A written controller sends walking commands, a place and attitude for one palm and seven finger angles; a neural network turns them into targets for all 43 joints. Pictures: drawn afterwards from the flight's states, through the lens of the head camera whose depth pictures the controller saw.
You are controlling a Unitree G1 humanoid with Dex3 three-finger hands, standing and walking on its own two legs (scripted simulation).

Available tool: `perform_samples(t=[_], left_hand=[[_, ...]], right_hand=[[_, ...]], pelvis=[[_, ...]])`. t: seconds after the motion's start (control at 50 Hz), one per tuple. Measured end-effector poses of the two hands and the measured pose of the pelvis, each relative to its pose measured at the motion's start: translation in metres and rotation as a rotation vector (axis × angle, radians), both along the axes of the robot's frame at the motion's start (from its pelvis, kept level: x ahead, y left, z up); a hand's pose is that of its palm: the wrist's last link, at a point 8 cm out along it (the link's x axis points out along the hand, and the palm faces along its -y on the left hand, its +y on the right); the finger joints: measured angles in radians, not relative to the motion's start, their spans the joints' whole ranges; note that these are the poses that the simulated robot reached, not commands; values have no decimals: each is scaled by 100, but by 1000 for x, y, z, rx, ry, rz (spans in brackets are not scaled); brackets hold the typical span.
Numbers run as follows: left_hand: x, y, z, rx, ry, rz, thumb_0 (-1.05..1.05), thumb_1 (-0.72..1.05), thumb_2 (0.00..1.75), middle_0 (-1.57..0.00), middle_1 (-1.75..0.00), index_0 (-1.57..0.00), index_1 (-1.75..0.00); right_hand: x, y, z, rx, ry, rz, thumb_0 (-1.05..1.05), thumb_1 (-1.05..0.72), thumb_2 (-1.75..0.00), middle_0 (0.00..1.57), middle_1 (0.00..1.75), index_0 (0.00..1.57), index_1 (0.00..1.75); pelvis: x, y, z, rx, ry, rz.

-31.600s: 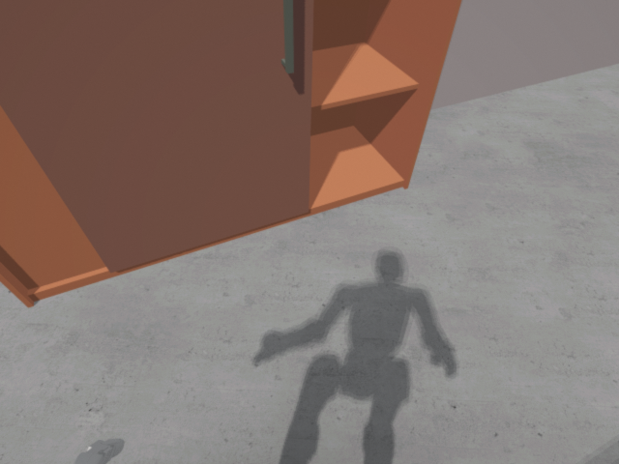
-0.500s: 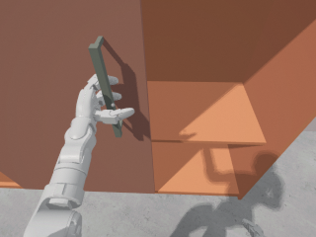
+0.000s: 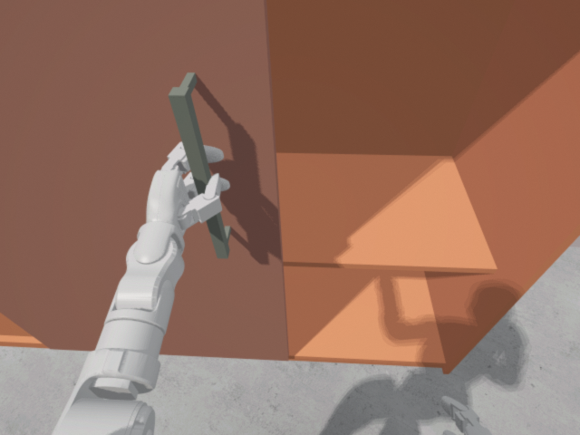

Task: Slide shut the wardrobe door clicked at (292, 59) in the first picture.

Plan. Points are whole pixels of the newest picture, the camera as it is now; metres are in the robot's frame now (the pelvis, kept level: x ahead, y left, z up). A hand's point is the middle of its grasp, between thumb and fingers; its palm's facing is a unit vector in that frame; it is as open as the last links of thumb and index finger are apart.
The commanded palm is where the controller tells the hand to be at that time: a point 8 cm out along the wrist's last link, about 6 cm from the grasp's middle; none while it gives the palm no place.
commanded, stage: grip the handle and tug to test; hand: left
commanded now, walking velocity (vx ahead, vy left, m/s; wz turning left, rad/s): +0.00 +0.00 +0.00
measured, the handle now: (209, 181) +0.45 +0.14 +0.12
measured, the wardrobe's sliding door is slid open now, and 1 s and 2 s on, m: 0.52 0.52 0.46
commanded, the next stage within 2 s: tug the door sideways, standing still in 0.56 s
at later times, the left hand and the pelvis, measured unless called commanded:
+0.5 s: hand (215, 200) +0.39 +0.12 +0.14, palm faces +0.01 -1.00 -0.01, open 5.8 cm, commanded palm +0.34 +0.17 +0.13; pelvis +0.01 +0.00 +0.00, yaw -1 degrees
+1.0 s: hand (216, 198) +0.39 +0.12 +0.14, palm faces +0.06 -1.00 -0.01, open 5.7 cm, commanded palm +0.37 +0.13 +0.13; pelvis +0.02 +0.01 +0.00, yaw +2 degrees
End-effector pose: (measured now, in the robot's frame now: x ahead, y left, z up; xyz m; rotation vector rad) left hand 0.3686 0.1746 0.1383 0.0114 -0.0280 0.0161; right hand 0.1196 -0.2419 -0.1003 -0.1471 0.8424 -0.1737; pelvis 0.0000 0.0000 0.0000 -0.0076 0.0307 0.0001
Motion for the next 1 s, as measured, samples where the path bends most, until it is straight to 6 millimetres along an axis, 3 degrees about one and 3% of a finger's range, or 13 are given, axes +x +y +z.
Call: perform_samples(t=[0.5,0.74,1.0], left_hand=[[-1,-1,0,1,2,-5,1,79,80,-31,-137,-28,-136],[-1,0,0,5,-3,-25,0,79,80,-30,-136,-27,-135],[-2,-4,1,1,16,41,1,76,84,-33,-136,-32,-136]], right_hand=[[14,2,6,15,-31,-22,1,-90,-89,20,30,20,30],[39,2,9,6,-33,-22,1,-90,-89,20,30,20,30],[60,26,0,8,3,91,1,-91,-89,20,30,20,30]], pelvis=[[13,3,0,-7,3,-19],[33,6,0,-14,15,-21],[24,12,-2,-15,12,40]])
